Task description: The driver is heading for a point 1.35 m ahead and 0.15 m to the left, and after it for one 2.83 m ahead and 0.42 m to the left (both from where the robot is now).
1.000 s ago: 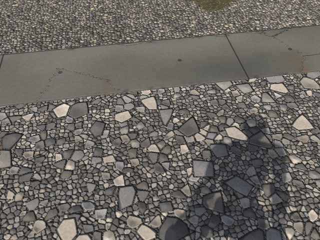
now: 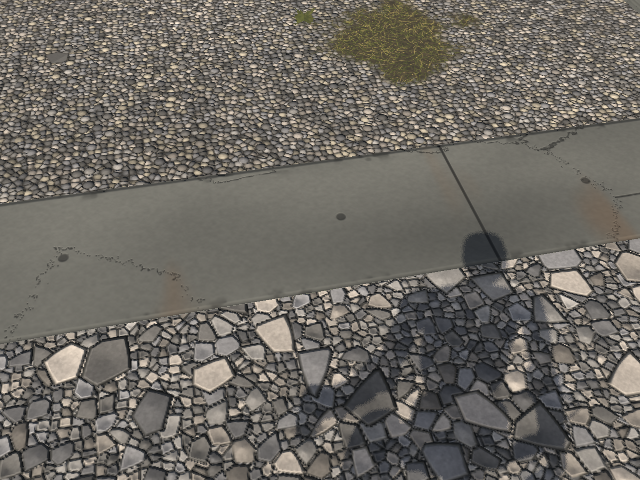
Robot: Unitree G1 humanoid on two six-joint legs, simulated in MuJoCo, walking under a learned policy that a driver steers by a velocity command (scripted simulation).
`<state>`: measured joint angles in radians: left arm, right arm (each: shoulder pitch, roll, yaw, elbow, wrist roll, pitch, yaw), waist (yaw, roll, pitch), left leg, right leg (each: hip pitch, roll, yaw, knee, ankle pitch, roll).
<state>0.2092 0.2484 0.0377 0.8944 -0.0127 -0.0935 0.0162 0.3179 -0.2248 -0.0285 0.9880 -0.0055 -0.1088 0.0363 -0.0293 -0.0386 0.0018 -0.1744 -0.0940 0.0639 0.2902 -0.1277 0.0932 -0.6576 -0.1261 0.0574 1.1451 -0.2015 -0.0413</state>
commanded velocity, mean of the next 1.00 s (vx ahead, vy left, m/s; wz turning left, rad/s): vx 0.39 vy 0.00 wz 0.00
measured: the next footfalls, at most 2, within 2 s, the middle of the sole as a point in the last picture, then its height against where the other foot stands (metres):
right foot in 0.30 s outside the picture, level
left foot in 0.82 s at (297, 435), level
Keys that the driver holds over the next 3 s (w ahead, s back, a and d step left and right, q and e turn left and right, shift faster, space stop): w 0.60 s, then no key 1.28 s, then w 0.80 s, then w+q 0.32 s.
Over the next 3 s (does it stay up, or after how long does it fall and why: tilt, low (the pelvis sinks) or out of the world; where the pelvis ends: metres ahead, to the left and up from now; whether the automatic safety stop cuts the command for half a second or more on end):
stays up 1.04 -0.09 0.00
